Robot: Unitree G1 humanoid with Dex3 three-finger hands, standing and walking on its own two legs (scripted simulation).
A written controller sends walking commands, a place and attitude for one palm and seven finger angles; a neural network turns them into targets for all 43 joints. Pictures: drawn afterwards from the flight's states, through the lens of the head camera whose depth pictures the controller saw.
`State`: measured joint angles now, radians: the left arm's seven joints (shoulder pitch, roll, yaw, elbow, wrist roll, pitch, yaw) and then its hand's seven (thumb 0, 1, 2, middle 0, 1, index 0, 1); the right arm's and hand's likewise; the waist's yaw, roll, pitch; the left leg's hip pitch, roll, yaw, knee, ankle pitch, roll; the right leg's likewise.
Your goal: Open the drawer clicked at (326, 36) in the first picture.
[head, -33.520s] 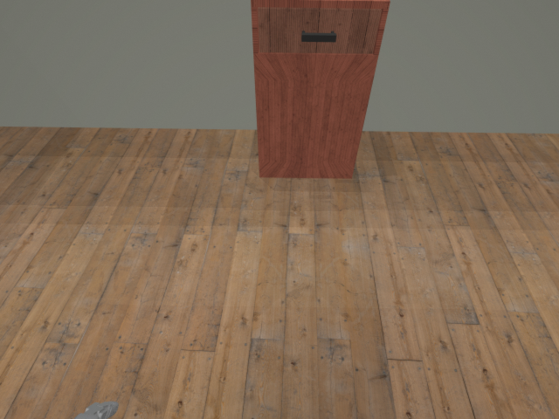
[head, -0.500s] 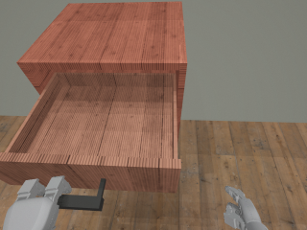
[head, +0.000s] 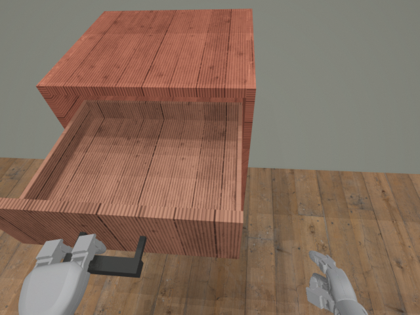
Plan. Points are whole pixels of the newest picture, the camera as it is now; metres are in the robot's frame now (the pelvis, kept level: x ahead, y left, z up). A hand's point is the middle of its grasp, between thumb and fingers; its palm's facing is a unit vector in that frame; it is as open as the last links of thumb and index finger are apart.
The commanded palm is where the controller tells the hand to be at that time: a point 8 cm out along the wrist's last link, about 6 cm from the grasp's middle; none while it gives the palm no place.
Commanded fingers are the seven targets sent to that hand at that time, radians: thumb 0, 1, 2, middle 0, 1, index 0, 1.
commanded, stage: lift the hand off the handle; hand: left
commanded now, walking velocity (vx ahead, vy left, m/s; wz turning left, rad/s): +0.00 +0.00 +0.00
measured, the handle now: (107, 252) +0.21 +0.21 +0.04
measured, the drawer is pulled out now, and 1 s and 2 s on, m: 0.30 0.30 0.30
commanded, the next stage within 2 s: draw the hand back to the body in 1.52 s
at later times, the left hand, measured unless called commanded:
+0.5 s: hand (75, 274) +0.16 +0.25 +0.05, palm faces +0.03 -0.07 -1.00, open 13.3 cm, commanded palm +0.14 +0.24 +0.11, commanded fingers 0.00 -0.50 0.30 -0.30 -1.20 -0.30 -1.20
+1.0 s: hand (48, 256) +0.17 +0.25 +0.12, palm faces +0.12 -0.09 -0.99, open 13.7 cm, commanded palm +0.13 +0.25 +0.18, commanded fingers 0.00 -0.50 0.30 -0.30 -1.20 -0.30 -1.20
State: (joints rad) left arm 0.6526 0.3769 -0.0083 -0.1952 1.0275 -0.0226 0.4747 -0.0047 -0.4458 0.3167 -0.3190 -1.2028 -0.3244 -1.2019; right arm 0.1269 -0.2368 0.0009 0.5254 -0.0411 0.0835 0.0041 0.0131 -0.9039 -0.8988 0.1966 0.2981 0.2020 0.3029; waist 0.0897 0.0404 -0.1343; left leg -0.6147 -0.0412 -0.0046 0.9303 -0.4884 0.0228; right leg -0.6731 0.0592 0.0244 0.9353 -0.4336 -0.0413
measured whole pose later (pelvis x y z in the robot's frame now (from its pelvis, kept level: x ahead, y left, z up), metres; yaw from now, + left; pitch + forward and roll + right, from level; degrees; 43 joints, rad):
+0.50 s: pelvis +0.00 +0.00 +0.01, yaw +0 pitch +8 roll +1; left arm 0.59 0.42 -0.01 -0.21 1.00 0.00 0.41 0.00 -0.49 0.30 -0.32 -1.20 -0.42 -1.23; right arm 0.13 -0.23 0.00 0.56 -0.03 0.08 -0.03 0.01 -0.90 -0.90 0.20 0.30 0.20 0.30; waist 0.09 0.05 -0.12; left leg -0.53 -0.04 -0.01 0.84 -0.46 0.02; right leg -0.59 0.06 0.03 0.85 -0.40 -0.04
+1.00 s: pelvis +0.01 +0.01 +0.03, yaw -1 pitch +2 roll +0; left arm 0.63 0.46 -0.01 -0.48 0.93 0.10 0.25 0.00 -0.49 0.30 -0.32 -1.20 -0.35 -1.21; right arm 0.13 -0.24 0.05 0.53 0.01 0.10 -0.01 0.01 -0.90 -0.90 0.20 0.30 0.20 0.30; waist 0.13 0.08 -0.09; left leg -0.32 -0.04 0.00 0.67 -0.39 0.04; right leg -0.37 0.06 0.04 0.66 -0.33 -0.02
